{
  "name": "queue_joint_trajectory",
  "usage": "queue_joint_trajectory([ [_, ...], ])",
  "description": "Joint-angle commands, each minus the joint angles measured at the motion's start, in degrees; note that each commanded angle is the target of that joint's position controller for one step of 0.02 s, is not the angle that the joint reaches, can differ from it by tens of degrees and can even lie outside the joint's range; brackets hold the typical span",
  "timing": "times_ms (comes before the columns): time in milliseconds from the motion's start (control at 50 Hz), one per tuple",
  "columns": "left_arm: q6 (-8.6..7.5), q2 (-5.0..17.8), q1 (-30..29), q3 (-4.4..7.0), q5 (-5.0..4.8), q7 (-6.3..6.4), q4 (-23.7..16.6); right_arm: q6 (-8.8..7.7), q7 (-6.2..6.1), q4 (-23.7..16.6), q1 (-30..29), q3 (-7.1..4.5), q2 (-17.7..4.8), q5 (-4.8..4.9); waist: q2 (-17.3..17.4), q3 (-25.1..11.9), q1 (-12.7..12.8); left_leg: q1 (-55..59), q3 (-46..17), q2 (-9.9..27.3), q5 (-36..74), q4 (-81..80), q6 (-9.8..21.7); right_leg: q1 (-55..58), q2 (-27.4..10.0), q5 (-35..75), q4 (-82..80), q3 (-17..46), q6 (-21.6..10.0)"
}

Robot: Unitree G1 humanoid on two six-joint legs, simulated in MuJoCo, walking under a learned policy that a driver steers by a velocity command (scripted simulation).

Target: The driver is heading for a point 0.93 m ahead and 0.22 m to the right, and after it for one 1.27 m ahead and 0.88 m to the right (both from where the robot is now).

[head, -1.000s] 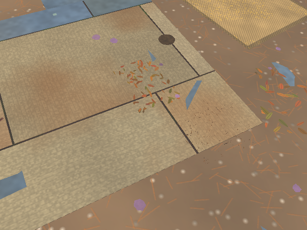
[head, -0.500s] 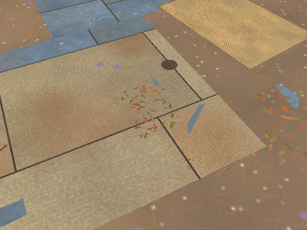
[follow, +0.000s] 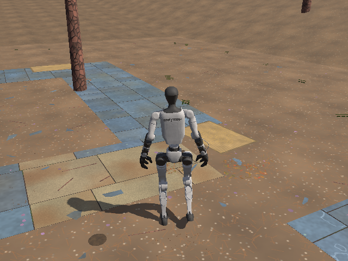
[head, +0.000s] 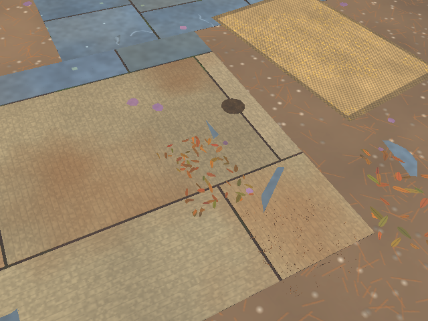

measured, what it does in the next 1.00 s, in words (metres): walks ahead: right foot, then left foot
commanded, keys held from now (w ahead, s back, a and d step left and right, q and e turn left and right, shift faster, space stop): w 0.80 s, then w+e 0.02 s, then e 0.18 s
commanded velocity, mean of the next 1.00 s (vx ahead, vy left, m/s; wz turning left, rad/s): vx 0.45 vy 0.00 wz -0.04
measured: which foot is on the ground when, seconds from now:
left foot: down 0.00-0.40, up 0.42-0.88, down 0.90-1.00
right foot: up 0.00-0.36, down 0.38-0.90, up 0.92-1.00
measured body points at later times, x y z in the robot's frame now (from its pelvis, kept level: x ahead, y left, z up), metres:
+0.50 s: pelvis +0.28 -0.05 -0.01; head +0.31 -0.05 +0.44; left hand +0.41 +0.22 -0.13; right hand +0.29 -0.32 -0.15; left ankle +0.14 +0.10 -0.64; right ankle +0.36 -0.13 -0.74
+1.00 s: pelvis +0.56 +0.01 -0.01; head +0.60 +0.02 +0.44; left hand +0.57 +0.28 -0.16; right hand +0.74 -0.25 -0.11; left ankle +0.66 +0.11 -0.74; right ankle +0.41 -0.13 -0.66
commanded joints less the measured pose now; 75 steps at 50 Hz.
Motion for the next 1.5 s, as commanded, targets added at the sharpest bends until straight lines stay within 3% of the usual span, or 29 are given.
queue_joint_trajectory([
  [20, -1.85, 5.21, -5.24, 1.47, 0.66, -0.66, -5.0, -0.7, 0.29, -1.99, 0.9, 0.1, -5.25, -0.7, 8.04, 3.9, -0.83, 11.62, -19.24, 14.83, 1.57, -18.82, 7.2, -20.83, -6.08, 8.91, 1.36, 2.38, -0.98],
  [140, -0.65, 0.93, -14.55, 0.4, 1.48, -1.2, -8.8, 0.13, -1.44, -0.3, 5.19, 0.14, -7.74, -0.79, 5.74, 5.5, -2.23, 8.07, -8.53, 11.69, 18.03, -21.12, 8.0, -19.83, -4.43, 20.39, -16.97, -1.82, 3.34],
  [260, -1.18, 0.82, -23.33, -0.19, 0.84, -2.52, -12.38, 0.66, -2.06, 1.97, 9.87, -0.25, -8.13, 0.24, 6.11, 7.72, -3.45, 12.38, -5.73, 14.09, 19.33, -21.34, 7.28, -15.87, -1.87, 26.51, -30.89, -2.39, 1.16],
  [320, -1.57, 3.34, -20.22, 0.8, 0.85, -3.15, -12.28, 1.54, -2.21, 1.67, 8.4, -1.05, -9.57, 0.07, 7.23, 3.88, -0.13, 18.42, -5.11, 15.94, 34.95, -14.47, 5.82, -10.56, 0.11, 21.31, -32.08, -3.0, -1.48],
  [360, -1.22, 6.92, -6.61, 2.97, 0.78, -2.61, -8.48, 2.64, -2.23, 1.21, 7.08, -1.12, -9.64, -0.54, 8.61, -5.06, 6.97, 17.29, -2.75, 13.34, 52.19, 2.3, 3.89, 6.83, 4.03, 18.5, -31.6, -5.97, -4.15],
  [380, -0.91, 9.46, 3.73, 3.98, 1.13, -2.04, -5.92, 2.84, -2.21, 0.29, 7.46, -0.33, -8.18, -1.07, 6.36, -12.0, 10.8, 5.5, -1.94, 11.06, 41.71, 17.77, 2.36, 24.67, -1.95, 17.43, -29.27, 0.73, -6.96],
  [400, -0.72, 14.26, 10.01, 5.1, 2.25, -1.94, -4.15, 1.76, -1.32, -0.34, 15.35, 1.9, 0.05, -0.88, -8.69, -21.33, 6.76, -18.01, -1.8, -0.29, 8.14, 41.84, -1.78, 45.41, -17.09, 1.21, -34.85, 30.09, -17.06],
  [420, -0.77, 9.63, 8.76, 3.56, 1.84, -2.12, -4.08, -0.09, -0.82, 0.66, 13.08, 1.61, -2.46, 0.18, -9.15, -22.91, 7.82, -24.83, -10.89, -2.43, -16.25, 50.62, -0.75, 45.01, -19.44, -5.79, -45.44, 44.22, -17.37],
  [440, -1.13, 7.24, 2.93, 2.7, 1.48, -2.1, -4.71, -1.23, -0.51, -1.75, 7.05, 0.23, -7.2, 2.02, -7.34, -12.47, 6.56, -30.47, -10.63, 1.18, -13.6, 53.81, 0.44, 36.81, -17.87, -6.1, -46.91, 35.87, -14.13],
  [480, -1.89, 3.97, -5.77, 1.68, 2.3, -2.34, -6.3, -1.75, -1.36, -3.07, 1.4, -0.2, -7.71, 1.53, 0.74, -3.06, 2.71, -26.94, -7.97, 7.1, -3.57, 47.31, 1.06, 18.52, -13.89, 5.73, -49.89, 21.26, -11.22],
  [540, -2.6, 2.11, -7.21, 1.05, 2.78, -2.74, -5.52, 0.53, -1.94, -2.33, 4.52, -0.18, -4.14, 0.37, -1.36, -1.49, -1.14, -19.38, -7.89, 10.12, 0.35, 40.89, 0.32, 8.25, -10.17, 13.45, -53.95, 12.15, -10.72],
  [640, -2.42, 5.31, -1.48, 1.64, 2.39, -0.83, -3.23, 1.07, -2.1, -6.4, -5.33, -0.33, -4.66, -0.72, 0.23, 2.28, 0.54, -27.65, -6.54, 10.83, 13.3, 24.56, -2.82, 9.47, -9.24, 18.96, -56.86, 6.5, -10.94],
  [780, -1.03, 6.37, 6.27, 1.85, 1.29, 0.04, -0.21, -0.01, -0.12, -10.28, -18.21, 0.89, -3.36, 0.31, 0.19, 4.29, 4.81, -25.42, -3.55, 6.59, 22.39, 5.14, -2.63, 17.65, -9.66, 20.79, -54.77, 2.19, -8.77],
  [840, 0.22, 6.65, 7.12, 2.2, 1.21, 0.34, 0.6, -0.57, 0.77, -11.81, -19.31, 0.47, -5.13, 0.1, -0.16, 4.26, 3.34, -24.38, -4.7, 5.47, 16.42, 1.25, -0.81, 23.57, -12.18, 28.43, -49.24, 4.25, -7.44],
  [900, 1.23, 6.12, 4.77, 1.83, 1.7, 0.67, -0.92, -1.59, 0.33, -7.58, -3.03, -2.14, -11.14, -1.48, -1.0, -7.39, -4.89, 1.03, -3.25, 3.74, 25.53, -0.97, 2.63, 19.97, -6.15, 45.61, -28.4, 2.39, -2.74],
  [920, 0.9, 2.7, 6.52, 0.56, 3.29, 0.61, -2.95, -1.56, -0.2, -6.45, 4.98, -3.06, -15.92, -2.9, 7.6, -17.57, -5.66, 21.36, -14.81, 16.38, 44.69, 5.04, 6.77, 5.59, -0.54, 23.19, -10.23, 0.03, 0.18],
  [940, 0.19, -3.07, 14.96, -1.1, 2.19, 0.36, -1.94, -0.55, -0.08, -6.32, 5.21, -3.05, -16.88, -2.15, 21.43, -27.32, -2.58, 36.37, -33.3, 29.02, 49.83, 2.47, 16.21, -11.0, 7.39, -17.8, 7.64, 1.54, 3.18],
  [960, 0.05, 5.16, 11.01, 1.02, 0.79, 0.59, -1.61, 0.14, -0.19, -8.01, 3.79, -1.72, -11.44, -1.46, 12.44, -26.0, -4.82, 30.75, -30.51, 25.73, 44.73, 0.1, 14.02, -12.77, 4.29, -17.22, 12.67, 7.54, 3.29],
  [980, 0.31, 6.8, 5.53, 1.88, -0.33, 0.9, -3.57, 0.41, -0.67, -8.9, -1.11, -0.94, -9.25, -1.23, 10.98, -17.11, -3.79, 23.22, -21.67, 23.68, 43.95, -1.1, 11.53, -16.61, 1.88, -13.76, 12.8, 5.34, 3.34],
  [1000, 1.0, 5.7, 4.03, 1.98, -0.07, 1.38, -3.59, 0.52, -0.92, -9.16, -4.83, -0.46, -7.92, -1.28, 7.44, -12.02, -2.0, 15.1, -16.35, 21.12, 43.03, -3.12, 10.13, -15.8, -0.67, -9.84, 10.72, 3.77, 4.12],
  [1040, 3.38, 3.33, 5.25, 2.48, 0.62, 1.92, -3.78, 0.64, -1.0, -8.94, -8.99, -0.12, -6.29, -2.1, 8.94, -6.91, 1.48, 1.37, -9.28, 18.38, 36.87, -8.06, 9.02, -8.55, -3.24, -4.57, 7.11, 2.59, 4.93],
  [1220, 6.13, 1.99, -2.81, 2.96, 1.58, 0.63, -11.27, 2.85, -3.47, -8.27, -12.81, -1.54, -10.08, -1.67, 8.1, -4.84, 1.41, -1.27, 2.22, 18.93, 22.91, -14.19, 10.46, -4.9, -3.95, 9.94, -12.98, -1.73, 4.83],
  [1340, 7.24, 3.19, -6.96, 3.78, 1.15, -1.14, -14.96, 4.81, -2.74, -7.8, -10.94, -2.82, -12.78, 0.48, 8.06, -3.6, 0.71, 4.07, 1.43, 22.12, 5.78, -10.61, 7.43, -2.33, -2.51, 3.52, -23.18, -4.92, 1.16],
  [1380, 6.85, 3.92, -3.12, 4.48, 1.24, -1.04, -13.36, 4.97, -2.36, -7.45, -10.49, -2.67, -11.06, 1.11, 6.29, -3.41, 2.51, 0.35, 3.54, 19.42, -6.09, -5.23, 4.29, 6.1, 0.47, 5.29, -30.73, -7.42, -1.66],
  [1400, 6.47, 6.59, 2.79, 5.78, 0.79, -0.41, -11.31, 4.99, -2.02, -7.19, -9.79, -1.96, -8.15, 0.29, 1.09, -4.46, 4.14, -4.94, 7.0, 15.83, -8.67, 5.32, 1.61, 14.29, -0.16, 4.95, -34.93, -3.41, -4.43],
  [1420, 5.92, 14.54, 7.6, 7.82, 0.57, 0.62, -10.75, 4.34, -1.44, -10.64, -13.54, -0.92, -4.26, -1.3, -15.34, -4.16, 4.21, -24.08, 12.82, 6.4, -16.92, 27.97, -3.7, 24.59, -13.28, 5.18, -40.66, 20.42, -12.82],
  [1440, 3.75, 14.26, 8.83, 7.0, 1.46, -0.23, -12.04, 2.81, -1.05, -12.65, -17.96, -1.16, -5.59, -1.04, -13.27, -4.53, 6.05, -37.92, -0.05, 0.17, -23.92, 39.12, -4.32, 27.88, -18.41, -2.47, -47.49, 38.86, -19.65],
  [1480, 0.92, 8.8, 4.89, 5.32, 1.44, -0.49, -13.17, 0.52, 0.13, -12.4, -18.4, -2.03, -9.01, 1.06, -6.34, -2.5, 3.66, -41.01, -5.88, 4.61, -13.24, 39.73, -1.73, 27.22, -16.36, 2.31, -47.78, 30.04, -15.74],
  [1500, 0.68, 7.58, 2.71, 4.93, 0.75, -0.24, -13.76, -0.12, -0.02, -11.29, -17.47, -2.38, -9.77, 0.07, -3.28, -2.17, 2.55, -39.21, -6.02, 5.74, -8.46, 36.65, -1.66, 25.62, -14.67, 6.55, -47.48, 25.86, -13.56],
])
